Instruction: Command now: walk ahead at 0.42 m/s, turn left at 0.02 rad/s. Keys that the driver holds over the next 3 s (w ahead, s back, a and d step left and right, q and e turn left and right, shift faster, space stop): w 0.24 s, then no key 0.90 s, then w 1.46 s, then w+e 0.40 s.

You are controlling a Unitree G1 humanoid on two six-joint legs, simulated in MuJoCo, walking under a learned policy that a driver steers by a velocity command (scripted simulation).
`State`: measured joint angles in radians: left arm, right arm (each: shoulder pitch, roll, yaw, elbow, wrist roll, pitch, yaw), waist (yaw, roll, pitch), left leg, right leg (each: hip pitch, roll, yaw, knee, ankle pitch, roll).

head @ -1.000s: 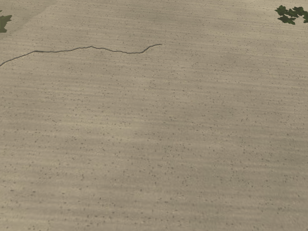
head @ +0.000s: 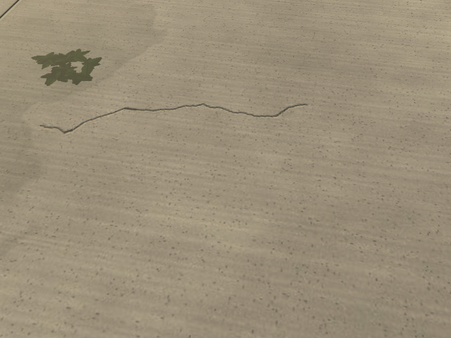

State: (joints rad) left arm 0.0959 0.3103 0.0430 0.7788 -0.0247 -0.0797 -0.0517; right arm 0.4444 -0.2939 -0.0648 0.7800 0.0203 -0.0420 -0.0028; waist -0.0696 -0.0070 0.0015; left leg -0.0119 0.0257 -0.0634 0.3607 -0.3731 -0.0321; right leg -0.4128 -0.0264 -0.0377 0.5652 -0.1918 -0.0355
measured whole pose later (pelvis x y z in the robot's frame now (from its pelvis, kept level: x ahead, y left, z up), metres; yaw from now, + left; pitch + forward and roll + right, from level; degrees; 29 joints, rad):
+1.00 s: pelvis +0.32 -0.02 +0.00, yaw -1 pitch -1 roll +1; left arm 0.25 0.23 0.02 0.88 0.01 -0.01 0.03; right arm 0.16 -0.22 -0.03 0.88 -0.01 -0.01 -0.01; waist 0.00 0.01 0.02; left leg -0.29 0.00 0.03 0.51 -0.20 0.00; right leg -0.23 -0.03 0.00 0.56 -0.31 0.02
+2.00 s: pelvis +0.69 -0.07 +0.00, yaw +0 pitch +0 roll -1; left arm 0.18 0.25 0.06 0.90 0.00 -0.09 -0.04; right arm 0.26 -0.27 -0.05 1.00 0.03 -0.10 0.00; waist 0.00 0.03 0.05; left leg -0.44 0.08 -0.03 1.19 -0.32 0.06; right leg -0.29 0.05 -0.07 0.42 -0.13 -0.07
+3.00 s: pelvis +1.27 -0.06 -0.02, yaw -10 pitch +2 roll +1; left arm 0.07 0.27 0.07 0.80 -0.02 -0.07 -0.05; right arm 0.29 -0.27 -0.05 0.97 0.00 -0.07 -0.01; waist -0.02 0.00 0.05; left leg -0.14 0.03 0.07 0.95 -0.47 -0.01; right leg -0.50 0.04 -0.05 0.62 -0.16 -0.11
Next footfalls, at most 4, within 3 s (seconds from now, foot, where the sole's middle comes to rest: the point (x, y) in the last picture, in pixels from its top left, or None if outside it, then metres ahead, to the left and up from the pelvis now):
0.02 right None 0.11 -0.11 -0.77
0.50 left None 0.41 0.10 -0.77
0.80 right None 0.35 -0.15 -0.77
1.84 right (266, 246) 0.79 -0.15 -0.77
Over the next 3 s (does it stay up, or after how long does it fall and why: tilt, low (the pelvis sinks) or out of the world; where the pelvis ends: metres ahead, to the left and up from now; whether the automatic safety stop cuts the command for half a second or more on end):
stays up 1.27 -0.06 -0.02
